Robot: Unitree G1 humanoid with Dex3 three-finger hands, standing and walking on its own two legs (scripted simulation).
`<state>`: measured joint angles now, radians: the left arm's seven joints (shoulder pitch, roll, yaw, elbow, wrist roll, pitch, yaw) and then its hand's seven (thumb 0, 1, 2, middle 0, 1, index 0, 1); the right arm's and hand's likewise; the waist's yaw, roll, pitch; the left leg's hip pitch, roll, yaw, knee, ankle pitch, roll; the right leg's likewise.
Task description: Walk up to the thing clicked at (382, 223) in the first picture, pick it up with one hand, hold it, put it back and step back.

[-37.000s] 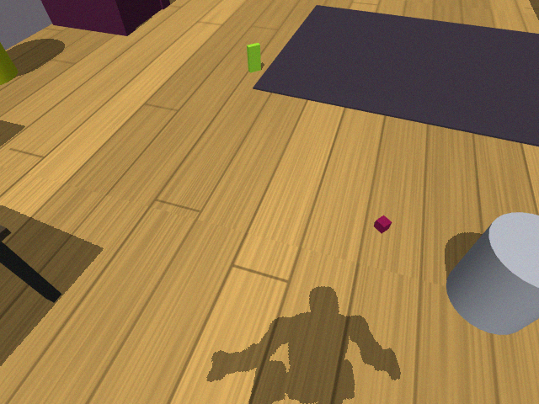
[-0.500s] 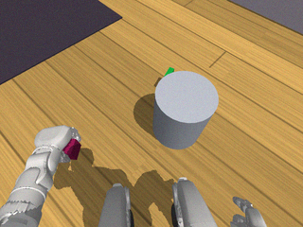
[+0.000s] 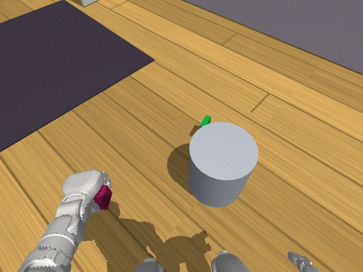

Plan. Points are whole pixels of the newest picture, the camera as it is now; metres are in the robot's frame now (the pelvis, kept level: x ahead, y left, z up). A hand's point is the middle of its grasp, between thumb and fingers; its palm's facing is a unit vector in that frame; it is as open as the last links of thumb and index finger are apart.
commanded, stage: lift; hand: left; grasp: from above
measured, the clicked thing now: (98, 197) +0.34 +0.22 -0.11
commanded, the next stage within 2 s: hold in 0.02 s
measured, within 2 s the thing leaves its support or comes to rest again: neither
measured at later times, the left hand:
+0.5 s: hand (87, 182) +0.34 +0.22 -0.03, palm faces -0.46 -0.07 -0.89, open 7.4 cm
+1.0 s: hand (88, 186) +0.32 +0.21 +0.00, palm faces -0.46 -0.06 -0.89, open 7.4 cm
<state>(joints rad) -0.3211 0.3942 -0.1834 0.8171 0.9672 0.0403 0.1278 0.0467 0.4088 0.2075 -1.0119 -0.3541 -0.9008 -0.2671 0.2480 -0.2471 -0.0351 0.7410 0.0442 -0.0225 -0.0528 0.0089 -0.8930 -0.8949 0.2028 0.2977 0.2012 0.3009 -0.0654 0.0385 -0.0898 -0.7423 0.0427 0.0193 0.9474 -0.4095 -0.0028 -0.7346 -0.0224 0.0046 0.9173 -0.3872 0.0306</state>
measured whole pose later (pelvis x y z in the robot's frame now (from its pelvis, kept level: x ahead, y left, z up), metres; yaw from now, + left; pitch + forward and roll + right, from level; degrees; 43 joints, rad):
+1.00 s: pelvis +0.03 -0.01 +0.05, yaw -1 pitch +4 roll +0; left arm -0.24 0.37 -0.23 0.66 0.99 0.05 0.00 0.08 0.44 0.14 -1.04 -0.29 -0.93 -0.22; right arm 0.21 -0.26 -0.04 0.70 0.06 0.07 -0.04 0.01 -0.90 -0.89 0.20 0.30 0.20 0.30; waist -0.01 0.05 -0.04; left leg -0.35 0.03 0.05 0.58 -0.29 -0.01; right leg -0.37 -0.03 0.02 0.59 -0.29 0.02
